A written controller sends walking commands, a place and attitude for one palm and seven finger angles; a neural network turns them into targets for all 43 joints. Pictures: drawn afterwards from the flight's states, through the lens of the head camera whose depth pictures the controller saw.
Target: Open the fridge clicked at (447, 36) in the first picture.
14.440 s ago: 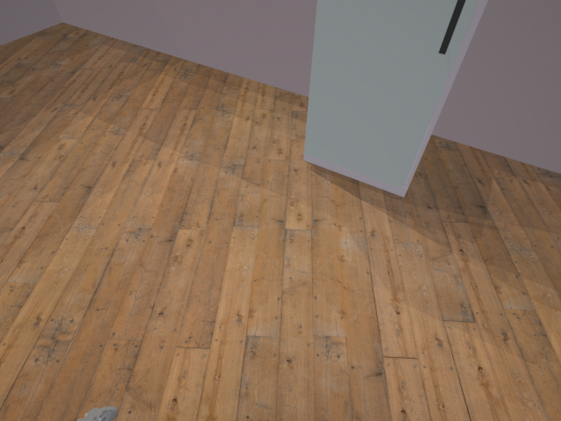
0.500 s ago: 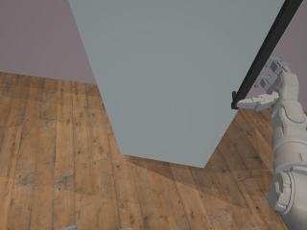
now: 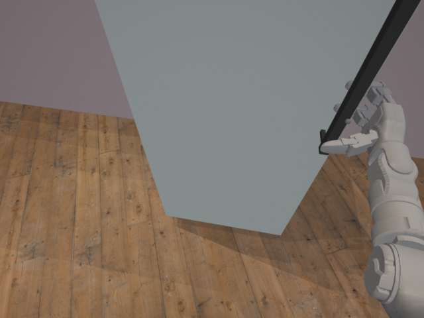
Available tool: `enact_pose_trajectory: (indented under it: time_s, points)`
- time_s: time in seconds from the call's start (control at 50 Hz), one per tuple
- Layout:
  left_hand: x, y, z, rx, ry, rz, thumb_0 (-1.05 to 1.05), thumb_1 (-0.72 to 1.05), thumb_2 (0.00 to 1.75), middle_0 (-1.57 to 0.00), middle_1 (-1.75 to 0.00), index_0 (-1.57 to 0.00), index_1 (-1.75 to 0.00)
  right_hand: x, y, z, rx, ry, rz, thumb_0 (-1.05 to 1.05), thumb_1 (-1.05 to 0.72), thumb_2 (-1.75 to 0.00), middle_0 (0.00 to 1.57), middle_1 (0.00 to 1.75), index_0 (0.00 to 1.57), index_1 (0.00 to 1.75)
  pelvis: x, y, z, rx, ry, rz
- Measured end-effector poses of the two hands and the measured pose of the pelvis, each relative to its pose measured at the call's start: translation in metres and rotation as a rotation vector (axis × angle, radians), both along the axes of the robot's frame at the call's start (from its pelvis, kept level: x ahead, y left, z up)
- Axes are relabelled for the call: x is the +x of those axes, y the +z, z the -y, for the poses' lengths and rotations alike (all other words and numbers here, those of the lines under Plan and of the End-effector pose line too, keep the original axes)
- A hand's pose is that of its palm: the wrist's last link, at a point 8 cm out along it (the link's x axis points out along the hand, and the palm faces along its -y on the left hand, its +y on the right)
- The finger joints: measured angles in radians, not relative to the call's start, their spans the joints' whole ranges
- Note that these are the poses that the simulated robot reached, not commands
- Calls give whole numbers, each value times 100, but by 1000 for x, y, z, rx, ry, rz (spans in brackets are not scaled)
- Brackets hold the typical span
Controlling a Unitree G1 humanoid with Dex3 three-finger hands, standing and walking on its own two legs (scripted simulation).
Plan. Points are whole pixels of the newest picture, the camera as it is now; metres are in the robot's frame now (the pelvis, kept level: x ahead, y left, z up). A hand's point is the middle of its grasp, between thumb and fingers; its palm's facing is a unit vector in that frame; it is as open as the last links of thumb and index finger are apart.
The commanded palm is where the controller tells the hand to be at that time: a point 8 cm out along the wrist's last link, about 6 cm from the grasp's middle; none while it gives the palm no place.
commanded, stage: slide the fingers in behind the handle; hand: right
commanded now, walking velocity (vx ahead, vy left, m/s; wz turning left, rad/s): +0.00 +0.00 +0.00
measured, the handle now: (358, 77) +0.52 -0.18 +0.19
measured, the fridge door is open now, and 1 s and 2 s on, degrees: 0 0 0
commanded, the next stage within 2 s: grip the handle and tug to test in 0.74 s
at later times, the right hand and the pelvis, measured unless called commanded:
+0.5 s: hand (336, 118) +0.48 -0.16 +0.13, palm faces +0.03 +1.00 +0.01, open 14.0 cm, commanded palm +0.45 -0.21 +0.14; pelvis +0.00 +0.00 +0.00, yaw +0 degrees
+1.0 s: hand (334, 118) +0.47 -0.15 +0.13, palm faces +0.03 +1.00 +0.01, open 13.5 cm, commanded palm +0.45 -0.21 +0.14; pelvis +0.00 +0.00 +0.00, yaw +0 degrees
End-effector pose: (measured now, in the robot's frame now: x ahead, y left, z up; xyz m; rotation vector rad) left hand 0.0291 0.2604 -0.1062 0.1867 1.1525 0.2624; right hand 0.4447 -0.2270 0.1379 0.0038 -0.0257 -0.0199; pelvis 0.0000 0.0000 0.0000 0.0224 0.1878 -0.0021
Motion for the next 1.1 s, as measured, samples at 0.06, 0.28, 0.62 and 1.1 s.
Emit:
enact_pose_trajectory:
  time_s: [0.06,0.28,0.62,1.1]
  points:
    - [2,0,1,-3,-5,3,1,91,90,-21,-30,-20,-30,-1,-2,-2,10,-1,-18,-1,50,-30,30,120,30,120,0,0,0,0,-3,5]
    - [8,0,4,-2,-23,29,1,91,90,-21,-30,-20,-30,3,-3,-14,11,1,-22,-1,50,-30,30,120,30,120,-5,-1,1,-1,-7,2]
    - [-11,-3,1,-5,8,-21,1,91,90,-21,-30,-20,-30,10,-3,-17,-8,-5,-13,-1,50,-30,30,120,30,120,-3,-1,0,-2,1,-10]
    - [10,0,-2,3,-12,20,1,91,90,-21,-30,-20,-30,9,-6,-13,1,-23,-36,-1,25,-41,33,124,32,124,-1,0,-3,-4,-2,-6]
